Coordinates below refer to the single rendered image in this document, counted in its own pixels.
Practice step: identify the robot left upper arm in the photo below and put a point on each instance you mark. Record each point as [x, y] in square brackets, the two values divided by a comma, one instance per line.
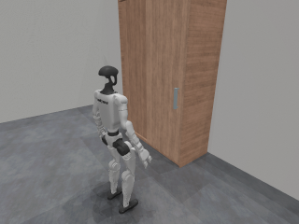
[95, 104]

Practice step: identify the robot right upper arm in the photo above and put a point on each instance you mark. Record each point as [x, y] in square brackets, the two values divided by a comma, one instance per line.
[121, 102]

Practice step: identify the humanoid robot torso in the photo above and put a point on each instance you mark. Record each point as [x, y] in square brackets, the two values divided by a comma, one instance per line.
[109, 115]

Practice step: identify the left robot hand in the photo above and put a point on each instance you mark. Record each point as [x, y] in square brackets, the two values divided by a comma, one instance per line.
[101, 132]

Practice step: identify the handle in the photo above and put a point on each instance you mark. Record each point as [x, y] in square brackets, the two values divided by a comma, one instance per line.
[175, 102]

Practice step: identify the right robot shin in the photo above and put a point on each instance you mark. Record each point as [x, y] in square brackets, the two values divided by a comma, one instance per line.
[127, 188]

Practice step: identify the robot right forearm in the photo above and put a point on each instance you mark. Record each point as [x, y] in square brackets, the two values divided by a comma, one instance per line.
[132, 136]

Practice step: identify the right robot hand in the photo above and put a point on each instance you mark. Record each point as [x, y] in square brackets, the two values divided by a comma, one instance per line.
[143, 155]

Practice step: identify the wardrobe door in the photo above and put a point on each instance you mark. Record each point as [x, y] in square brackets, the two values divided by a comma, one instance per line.
[167, 31]
[133, 14]

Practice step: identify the robot left forearm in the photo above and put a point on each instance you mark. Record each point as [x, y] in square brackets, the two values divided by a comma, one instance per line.
[98, 123]

